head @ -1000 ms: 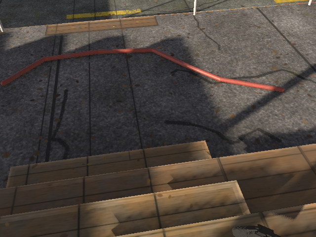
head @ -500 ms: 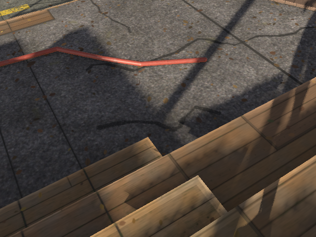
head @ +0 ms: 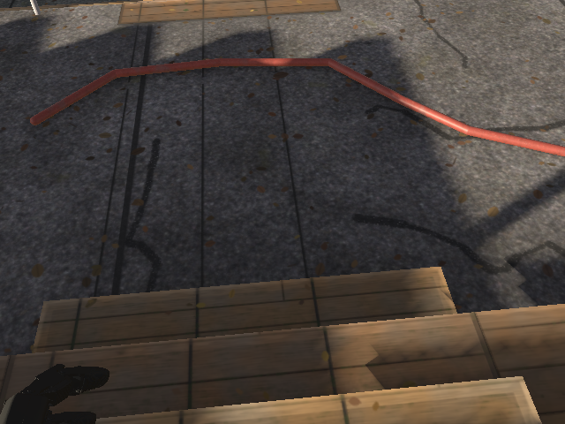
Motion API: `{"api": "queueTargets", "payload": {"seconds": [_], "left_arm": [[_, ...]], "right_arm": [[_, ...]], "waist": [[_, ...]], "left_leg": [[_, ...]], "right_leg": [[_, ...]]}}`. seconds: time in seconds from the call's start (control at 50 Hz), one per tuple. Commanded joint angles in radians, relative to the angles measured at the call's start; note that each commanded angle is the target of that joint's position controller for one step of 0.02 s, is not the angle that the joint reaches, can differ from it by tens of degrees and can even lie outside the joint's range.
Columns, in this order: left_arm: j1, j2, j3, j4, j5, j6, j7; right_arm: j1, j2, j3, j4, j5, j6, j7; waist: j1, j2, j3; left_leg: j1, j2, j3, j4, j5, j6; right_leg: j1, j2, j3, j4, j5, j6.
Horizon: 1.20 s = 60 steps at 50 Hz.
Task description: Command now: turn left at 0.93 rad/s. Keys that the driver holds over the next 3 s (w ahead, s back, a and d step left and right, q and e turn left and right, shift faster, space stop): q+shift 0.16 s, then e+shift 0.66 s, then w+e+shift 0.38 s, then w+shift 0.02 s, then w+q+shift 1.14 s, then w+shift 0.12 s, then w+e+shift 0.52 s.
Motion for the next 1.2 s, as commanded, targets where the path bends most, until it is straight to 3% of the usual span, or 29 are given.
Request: {"api": "queueTargets", "payload": {"seconds": [0.02, 0.08, 0.1, 0.14, 0.18, 0.26, 0.3, 0.32, 0.34, 0.36, 0.4, 0.44, 0.5, 0.62, 0.68, 0.7, 0.72, 0.74, 0.76, 0.78, 0.8, 0.84, 0.88, 0.92, 0.98, 1.04, 1.06, 1.12, 1.2], "left_arm": [[0.052, 0.036, -0.023, -0.028, 0.035, 0.004, -0.017], [-0.059, 0.001, -0.042, -0.071, 0.043, 0.011, -0.028], [-0.082, -0.025, -0.062, -0.056, 0.046, 0.017, -0.047], [-0.057, -0.082, -0.076, -0.046, 0.063, 0.031, -0.083], [0.042, -0.048, -0.068, -0.010, 0.033, 0.040, -0.097], [0.073, -0.061, -0.056, 0.076, 0.006, 0.039, -0.108], [0.297, 0.051, 0.001, 0.153, -0.019, 0.024, -0.102], [0.380, 0.031, -0.004, 0.153, -0.050, 0.020, -0.127], [0.348, 0.010, -0.007, 0.130, -0.026, 0.004, -0.147], [0.188, 0.113, 0.031, 0.086, -0.024, -0.008, -0.138], [0.263, 0.099, 0.029, 0.135, -0.030, -0.032, -0.092], [0.379, 0.048, 0.013, 0.184, -0.005, -0.047, -0.055], [0.348, 0.073, 0.013, 0.171, -0.009, -0.071, -0.019], [0.419, 0.143, 0.041, 0.207, 0.006, -0.094, 0.014], [0.222, 0.119, 0.028, 0.125, 0.008, -0.070, 0.001], [0.190, 0.052, 0.000, 0.101, 0.033, -0.057, -0.014], [0.090, -0.144, -0.076, -0.031, 0.061, -0.029, -0.064], [-0.107, -0.182, -0.113, -0.089, 0.035, -0.033, -0.052], [-0.132, -0.213, -0.129, -0.062, -0.013, -0.046, -0.033], [-0.020, -0.142, -0.104, -0.001, -0.022, -0.044, -0.009], [0.122, -0.058, -0.079, 0.060, -0.005, -0.043, 0.011], [0.370, 0.085, -0.025, 0.161, 0.066, 0.020, -0.043], [0.317, 0.077, -0.016, 0.163, 0.039, 0.037, -0.096], [0.196, 0.003, -0.037, 0.113, 0.013, 0.013, -0.140], [0.040, -0.034, -0.045, 0.069, -0.006, -0.014, -0.165], [-0.100, -0.049, -0.050, 0.031, -0.004, -0.017, -0.161], [-0.125, -0.016, 0.023, 0.070, -0.084, 0.061, -0.081], [-0.174, -0.095, 0.007, 0.070, -0.075, 0.150, -0.080], [-0.256, -0.082, 0.030, 0.098, -0.070, 0.141, -0.088]], "right_arm": [[-0.056, -0.060, 0.012, -0.087, -0.005, -0.023, -0.045], [0.116, -0.059, 0.009, -0.017, -0.007, -0.019, -0.065], [0.095, -0.029, 0.014, -0.036, 0.024, -0.007, -0.080], [0.040, -0.078, 0.015, -0.048, 0.005, 0.023, -0.054], [-0.012, -0.134, -0.001, -0.069, -0.011, 0.035, -0.030], [0.081, -0.102, 0.031, -0.012, 0.058, 0.048, -0.039], [0.142, -0.047, 0.056, -0.008, 0.056, 0.050, 0.012], [0.259, 0.047, 0.084, -0.009, 0.061, 0.061, 0.026], [0.220, -0.025, 0.051, -0.037, 0.040, 0.097, 0.000], [0.162, -0.036, 0.040, -0.115, 0.009, 0.117, -0.031], [0.001, 0.009, 0.053, -0.171, -0.007, 0.119, -0.081], [0.044, 0.066, 0.083, -0.183, 0.008, 0.135, -0.110], [0.011, 0.050, 0.074, -0.248, 0.015, 0.154, -0.085], [-0.123, 0.026, 0.049, -0.351, 0.060, 0.171, -0.064], [-0.041, -0.024, 0.008, -0.327, 0.070, 0.151, -0.042], [0.128, -0.074, -0.023, -0.261, 0.059, 0.129, -0.049], [0.315, -0.172, -0.048, -0.190, -0.019, 0.093, -0.091], [0.400, -0.097, -0.017, -0.154, -0.080, 0.086, -0.100], [0.278, -0.071, -0.007, -0.161, -0.086, 0.094, -0.076], [0.065, -0.008, 0.004, -0.180, -0.060, 0.105, -0.038], [-0.111, 0.029, 0.017, -0.199, -0.028, 0.110, -0.017], [-0.340, 0.021, 0.008, -0.231, -0.008, 0.066, -0.003], [-0.467, 0.020, 0.028, -0.223, -0.012, 0.009, -0.028], [-0.265, -0.003, 0.041, -0.108, -0.021, -0.044, -0.088], [0.041, -0.047, 0.039, 0.033, -0.041, -0.068, -0.129], [0.197, 0.002, 0.064, 0.127, -0.062, -0.068, -0.113], [0.186, -0.144, -0.036, 0.101, 0.031, -0.010, -0.075], [0.181, -0.062, -0.025, 0.129, 0.043, 0.005, -0.060], [0.254, -0.004, -0.038, 0.184, 0.019, -0.002, -0.071]], "waist": [[0.033, 0.040, -0.044], [-0.058, 0.046, -0.012], [-0.083, -0.044, 0.008], [-0.040, 0.068, 0.031], [-0.005, 0.079, 0.055], [-0.065, 0.049, 0.064], [0.010, -0.095, -0.071], [0.024, -0.290, -0.303], [0.056, -0.119, -0.335], [0.010, -0.112, -0.278], [0.040, -0.038, -0.140], [0.031, -0.076, -0.033], [-0.004, -0.089, -0.042], [0.027, -0.178, -0.063], [-0.088, -0.193, -0.130], [-0.146, -0.103, -0.199], [-0.197, 0.276, -0.101], [-0.307, 0.034, 0.215], [-0.256, 0.066, 0.193], [-0.125, 0.143, 0.077], [0.001, 0.102, -0.008], [0.171, 0.105, -0.068], [0.214, -0.083, 0.040], [0.098, -0.128, 0.038], [-0.047, 0.017, 0.028], [-0.109, 0.069, 0.093], [-0.099, -0.113, 0.059], [-0.088, 0.052, 0.170], [-0.117, 0.057, 0.259]], "left_leg": [[0.047, 0.200, -0.353, -0.175, 0.782, 0.163], [0.215, 0.199, -0.452, -0.077, 0.656, 0.187], [0.159, 0.136, -0.399, -0.058, 0.383, 0.147], [-0.179, 0.074, -0.422, -0.089, 0.206, 0.169], [-0.344, 0.082, -0.459, -0.065, 0.052, 0.183], [-0.231, 0.071, -0.466, 0.159, 0.052, 0.138], [-0.554, -0.014, -0.336, 0.461, 0.039, 0.010], [-0.746, -0.112, -0.088, 0.826, -0.435, -0.118], [-0.765, -0.065, -0.072, 1.002, -0.535, -0.153], [-0.731, 0.002, -0.056, 1.018, -0.452, -0.226], [-0.721, 0.065, 0.000, 1.101, -0.290, -0.225], [-0.634, 0.108, 0.029, 1.161, -0.089, -0.182], [-0.462, 0.079, 0.113, 1.155, -0.084, -0.132], [-0.332, 0.038, 0.115, 0.710, -0.328, -0.056], [0.036, -0.039, 0.081, 0.300, -0.290, 0.014], [0.334, -0.017, -0.076, 0.176, -0.159, 0.105], [0.628, 0.428, -0.879, -0.222, 0.357, 0.467], [0.585, 0.604, -1.230, -0.400, 0.583, 0.497], [0.511, 0.560, -1.076, -0.360, 0.626, 0.426], [0.342, 0.485, -0.809, -0.286, 0.596, 0.381], [0.095, 0.390, -0.502, -0.231, 0.589, 0.305], [-0.488, 0.289, -0.142, -0.281, 0.195, 0.230], [-0.504, 0.309, -0.101, -0.380, -0.075, 0.160], [-0.168, 0.304, -0.006, -0.309, 0.034, 0.071], [0.316, 0.328, 0.026, -0.296, 0.140, -0.013], [0.464, 0.406, -0.007, -0.356, 0.214, -0.019], [0.363, 0.382, 0.139, -0.300, 0.177, -0.066], [0.151, 0.362, 0.210, -0.364, 0.010, -0.076], [0.353, 0.429, 0.220, -0.317, 0.072, -0.066]], "right_leg": [[-0.014, -0.040, 0.070, -0.144, 0.309, 0.014], [-0.206, -0.047, 0.071, -0.239, 0.264, 0.016], [-0.153, -0.062, 0.065, -0.575, 0.492, 0.014], [0.219, -0.020, -0.008, -0.718, 0.620, -0.036], [0.416, -0.016, -0.012, -0.752, 0.634, -0.054], [0.582, -0.083, -0.057, -1.189, 0.849, -0.087], [1.035, -0.199, 0.015, -0.970, 1.073, -0.249], [1.330, -0.406, 0.197, -0.843, 1.220, -0.448], [1.252, -0.392, 0.262, -0.843, 0.965, -0.423], [1.036, -0.454, 0.456, -0.944, 0.581, -0.460], [0.739, -0.400, 0.445, -1.044, 0.335, -0.449], [0.484, -0.312, 0.408, -1.083, 0.357, -0.475], [0.340, -0.202, 0.317, -1.098, 0.363, -0.416], [0.385, -0.246, 0.444, -1.208, 0.207, -0.359], [0.213, -0.252, 0.485, -1.320, 0.236, -0.434], [0.028, -0.191, 0.441, -1.174, 0.186, -0.412], [-0.580, 0.105, 0.212, -0.787, -0.151, -0.187], [-1.021, 0.135, 0.435, -0.658, -0.252, -0.070], [-1.023, 0.111, 0.480, -0.601, -0.139, 0.021], [-0.868, 0.105, 0.373, -0.494, -0.044, 0.077], [-0.582, 0.111, 0.227, -0.347, 0.063, 0.087], [-0.044, 0.081, -0.061, 0.244, 0.290, 0.081], [-0.093, 0.052, 0.043, 0.466, 0.468, -0.026], [-0.267, -0.022, 0.104, 0.219, 0.630, -0.092], [-0.539, -0.048, 0.056, 0.099, 0.560, -0.112], [-0.651, -0.087, 0.063, -0.083, 0.610, -0.134], [-0.392, -0.065, -0.083, -0.218, 0.646, -0.132], [-0.163, -0.055, -0.160, -0.366, 0.824, -0.127], [-0.218, -0.072, -0.168, -0.529, 0.775, -0.182]]}}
